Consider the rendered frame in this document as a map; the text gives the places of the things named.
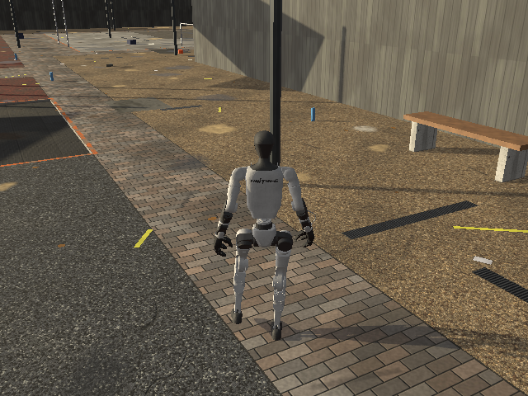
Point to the humanoid robot head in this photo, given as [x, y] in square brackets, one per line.
[264, 142]

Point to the robot right upper arm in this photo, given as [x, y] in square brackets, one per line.
[294, 187]

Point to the robot right hand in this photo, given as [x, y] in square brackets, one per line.
[309, 235]

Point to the robot left hand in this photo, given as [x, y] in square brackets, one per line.
[218, 244]

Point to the robot left forearm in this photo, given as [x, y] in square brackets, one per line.
[224, 221]

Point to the robot right forearm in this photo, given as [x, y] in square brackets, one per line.
[304, 218]

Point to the robot left upper arm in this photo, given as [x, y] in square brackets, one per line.
[237, 175]

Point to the right robot shin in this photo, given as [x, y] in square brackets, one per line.
[278, 304]

